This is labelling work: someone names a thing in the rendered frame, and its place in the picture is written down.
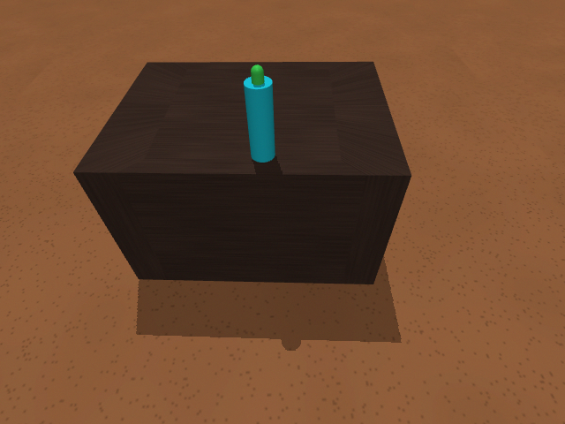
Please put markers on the bottle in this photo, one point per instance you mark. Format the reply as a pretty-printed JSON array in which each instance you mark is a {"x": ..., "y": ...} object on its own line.
[{"x": 260, "y": 115}]

